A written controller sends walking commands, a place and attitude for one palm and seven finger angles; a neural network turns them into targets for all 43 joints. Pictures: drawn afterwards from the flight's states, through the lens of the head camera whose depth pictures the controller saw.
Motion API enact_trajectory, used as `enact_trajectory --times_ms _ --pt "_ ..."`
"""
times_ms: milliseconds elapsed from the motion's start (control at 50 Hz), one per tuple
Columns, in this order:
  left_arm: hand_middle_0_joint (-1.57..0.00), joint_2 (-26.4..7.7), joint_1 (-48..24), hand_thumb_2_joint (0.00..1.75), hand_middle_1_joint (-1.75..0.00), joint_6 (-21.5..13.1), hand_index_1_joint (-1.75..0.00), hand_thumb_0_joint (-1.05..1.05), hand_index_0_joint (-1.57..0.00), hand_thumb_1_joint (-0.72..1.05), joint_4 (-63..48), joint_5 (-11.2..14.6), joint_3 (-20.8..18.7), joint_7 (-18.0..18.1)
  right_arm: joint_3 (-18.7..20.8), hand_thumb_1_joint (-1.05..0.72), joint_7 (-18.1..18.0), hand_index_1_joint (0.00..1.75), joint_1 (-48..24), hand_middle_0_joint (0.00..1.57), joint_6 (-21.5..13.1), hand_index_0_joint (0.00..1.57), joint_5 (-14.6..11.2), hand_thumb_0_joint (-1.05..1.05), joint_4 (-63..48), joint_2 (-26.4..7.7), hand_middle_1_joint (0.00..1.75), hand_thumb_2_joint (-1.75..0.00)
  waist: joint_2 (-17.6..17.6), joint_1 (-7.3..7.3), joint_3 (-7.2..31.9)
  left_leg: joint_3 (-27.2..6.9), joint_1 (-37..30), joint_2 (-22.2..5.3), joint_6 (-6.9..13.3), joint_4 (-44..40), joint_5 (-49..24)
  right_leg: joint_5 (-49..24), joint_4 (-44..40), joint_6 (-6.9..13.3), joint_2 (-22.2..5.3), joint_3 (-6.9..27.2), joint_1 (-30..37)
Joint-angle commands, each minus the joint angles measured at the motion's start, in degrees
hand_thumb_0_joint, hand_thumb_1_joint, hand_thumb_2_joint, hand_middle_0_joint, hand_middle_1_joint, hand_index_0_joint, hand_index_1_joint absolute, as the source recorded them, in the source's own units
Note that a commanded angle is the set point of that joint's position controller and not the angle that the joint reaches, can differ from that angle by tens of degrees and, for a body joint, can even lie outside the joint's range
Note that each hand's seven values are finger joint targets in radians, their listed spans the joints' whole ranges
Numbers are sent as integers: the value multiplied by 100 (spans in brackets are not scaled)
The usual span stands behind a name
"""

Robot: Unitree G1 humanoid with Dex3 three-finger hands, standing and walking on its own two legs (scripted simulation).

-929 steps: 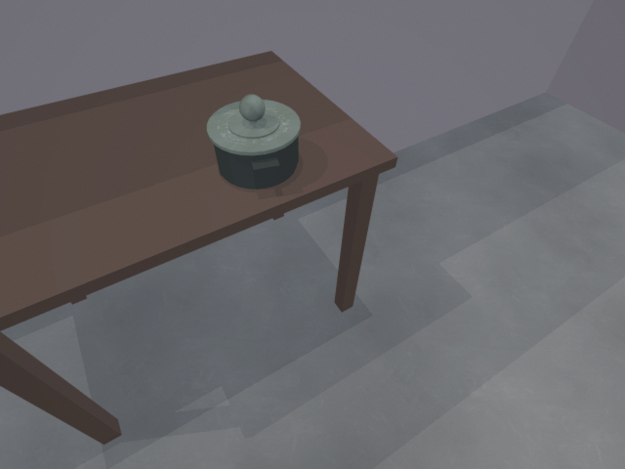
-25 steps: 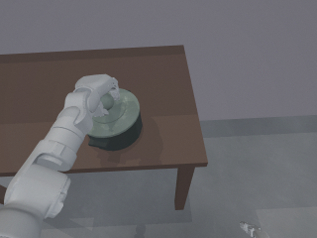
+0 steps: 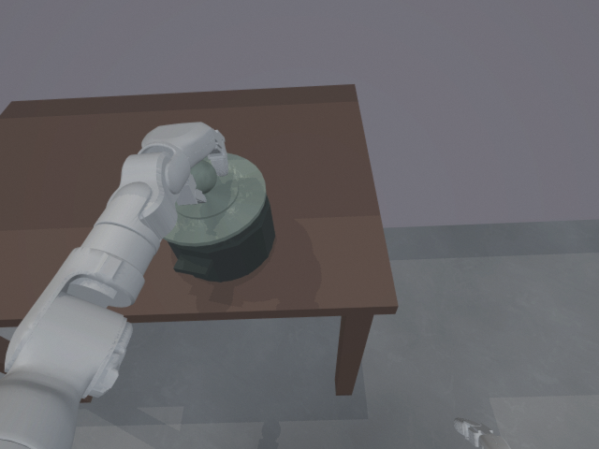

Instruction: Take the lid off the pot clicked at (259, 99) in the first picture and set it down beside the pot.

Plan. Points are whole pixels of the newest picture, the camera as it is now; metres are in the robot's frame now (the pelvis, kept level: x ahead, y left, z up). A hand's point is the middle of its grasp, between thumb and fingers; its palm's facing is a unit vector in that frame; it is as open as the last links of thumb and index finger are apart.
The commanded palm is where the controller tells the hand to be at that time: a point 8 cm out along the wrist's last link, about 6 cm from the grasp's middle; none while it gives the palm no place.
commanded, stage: lift the lid straight up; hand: left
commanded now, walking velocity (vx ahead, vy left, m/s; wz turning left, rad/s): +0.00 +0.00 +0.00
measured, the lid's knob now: (199, 176) +0.48 +0.15 +0.10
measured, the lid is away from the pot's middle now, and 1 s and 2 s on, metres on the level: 0.01 0.02 0.05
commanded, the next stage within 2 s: move the lid sideways beside the pot in 1.52 s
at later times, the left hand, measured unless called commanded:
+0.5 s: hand (183, 157) +0.45 +0.15 +0.16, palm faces -0.26 -0.06 -0.96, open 7.8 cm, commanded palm +0.44 +0.16 +0.24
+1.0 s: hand (175, 128) +0.46 +0.15 +0.19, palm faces -0.26 -0.05 -0.96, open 7.8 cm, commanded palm +0.45 +0.16 +0.28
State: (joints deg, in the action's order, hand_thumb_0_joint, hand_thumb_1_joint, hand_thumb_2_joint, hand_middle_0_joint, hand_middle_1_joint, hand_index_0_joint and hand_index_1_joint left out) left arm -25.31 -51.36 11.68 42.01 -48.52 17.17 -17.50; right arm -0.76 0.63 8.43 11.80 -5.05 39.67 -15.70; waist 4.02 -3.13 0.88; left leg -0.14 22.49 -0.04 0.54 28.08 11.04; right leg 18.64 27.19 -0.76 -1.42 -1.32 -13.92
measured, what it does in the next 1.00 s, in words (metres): stands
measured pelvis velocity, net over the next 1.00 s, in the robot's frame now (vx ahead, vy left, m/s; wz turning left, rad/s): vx -0.01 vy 0.00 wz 0.01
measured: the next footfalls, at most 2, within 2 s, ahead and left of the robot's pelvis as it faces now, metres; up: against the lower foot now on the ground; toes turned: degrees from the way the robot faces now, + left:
none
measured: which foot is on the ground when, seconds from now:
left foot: down 0.00-1.00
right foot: down 0.00-1.00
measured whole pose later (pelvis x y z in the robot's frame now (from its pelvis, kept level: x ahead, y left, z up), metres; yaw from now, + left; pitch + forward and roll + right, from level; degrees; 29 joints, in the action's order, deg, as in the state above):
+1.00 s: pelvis -0.01 +0.00 +0.00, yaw +1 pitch +4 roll +0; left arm -27.0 -64.6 14.1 44.5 -49.5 17.0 -25.7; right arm -1.3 0.8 8.8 9.0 -4.5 40.2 -16.2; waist 4.0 -3.1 0.0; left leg -0.6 21.2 0.7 0.9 25.8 9.0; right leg 17.4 25.9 -1.1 -2.0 -1.8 -12.9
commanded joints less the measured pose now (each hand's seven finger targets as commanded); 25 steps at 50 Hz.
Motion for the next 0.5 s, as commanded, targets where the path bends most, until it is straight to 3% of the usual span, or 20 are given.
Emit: enact_trajectory --times_ms 0,40,60,100,120,140,200,220,260,280,360,400,420,460,480 --pt "-88 -1587 -3492 92 -104 -50 -103 0 -87 64 -1437 -142 -883 238 239 -90 -72 30 -366 20 -243 20 34 0 -738 -692 30 -90 -359 14 2704 -15 -2153 314 381 73 -1899 -2892 -210 263 313 -110 101" --pt "-88 -1276 -3558 92 -104 -17 -103 0 -87 64 -1295 -118 -626 198 236 -90 -63 30 -321 20 -234 20 25 0 -685 -675 30 -90 -289 -47 2481 -16 -2141 295 367 28 -1746 -2699 -219 256 322 -168 -67" --pt "-88 -1424 -3459 92 -104 2 -103 0 -87 64 -1109 -123 -771 195 236 -90 -65 30 -274 20 -243 20 24 0 -656 -699 30 -90 -404 -11 2451 -15 -2077 293 377 18 -1650 -2635 -254 253 324 -157 -40" --pt "-88 -1693 -3750 92 -104 -45 -103 0 -87 64 -1585 -133 -955 173 244 -90 -51 30 -377 20 -271 20 41 0 -728 -720 30 -90 -256 51 2818 -50 -2257 308 371 40 -1991 -2918 -189 277 299 -118 131" --pt "-88 -1622 -3831 92 -104 -66 -103 0 -87 64 -1802 -170 -874 174 245 -90 -31 30 -365 20 -284 20 62 0 -762 -698 30 -90 -57 39 2971 -90 -2440 309 367 72 -2184 -3015 -140 279 311 -118 138" --pt "-88 -1483 -3747 92 -104 -53 -103 0 -87 64 -1902 -167 -796 171 257 -90 -10 30 -374 20 -297 20 68 0 -787 -666 30 -90 -72 35 3013 -130 -2559 293 362 85 -2349 -2997 -139 278 324 -143 94" --pt "-88 -1248 -3425 92 -104 103 -103 0 -87 64 -1264 -108 -674 99 244 -90 19 30 -380 20 -251 20 34 0 -717 -692 30 -90 -465 16 2499 -50 -2149 303 346 14 -1980 -2789 -243 266 329 -181 -19" --pt "-88 -1392 -3618 92 -104 121 -103 0 -87 64 -1387 -123 -771 95 250 -90 25 30 -363 20 -238 20 36 0 -683 -727 30 -90 -460 4 2477 -48 -2153 270 348 -14 -1859 -2750 -233 258 322 -182 2" --pt "-88 -1334 -3740 92 -104 147 -103 0 -87 64 -1634 -135 -697 60 241 -90 30 30 -442 20 -271 20 46 0 -749 -695 30 -90 -329 28 2660 -82 -2311 306 356 -1 -1934 -2793 -226 269 317 -168 33" --pt "-88 -1537 -3743 92 -104 157 -103 0 -87 64 -1681 -155 -858 51 244 -90 26 30 -445 20 -284 20 53 0 -758 -700 30 -90 -369 65 2720 -80 -2317 307 365 32 -1981 -2892 -217 266 312 -142 115" --pt "-88 -1589 -3857 92 -104 185 -103 0 -87 64 -1748 -180 -870 -24 219 -90 21 30 -481 20 -299 20 55 0 -781 -692 30 -90 -406 83 2772 -88 -2306 324 364 1 -2001 -2919 -216 261 311 -131 202" --pt "-88 -1582 -3843 92 -104 236 -103 0 -87 64 -1586 -151 -814 -80 203 -90 35 30 -561 20 -308 20 50 0 -784 -691 30 -90 -403 125 2713 -80 -2222 366 341 7 -2150 -3045 -212 272 296 -134 167" --pt "-88 -1636 -3730 92 -104 238 -103 0 -87 64 -1589 -171 -929 -83 212 -90 33 30 -487 20 -293 20 51 0 -775 -693 30 -90 -389 90 2646 -70 -2240 312 354 -20 -1981 -2888 -222 250 299 -127 184" --pt "-88 -1460 -3868 92 -104 275 -103 0 -87 64 -1408 -164 -727 -145 181 -90 15 30 -534 20 -269 20 25 0 -755 -688 30 -90 -500 41 2387 -57 -2078 315 347 -92 -1697 -2667 -269 250 302 -162 91" --pt "-88 -1466 -3964 92 -104 278 -103 0 -87 64 -1561 -161 -729 -164 191 -90 17 30 -551 20 -286 20 28 0 -782 -687 30 -90 -405 62 2471 -69 -2147 321 350 -94 -1680 -2628 -281 255 295 -152 98"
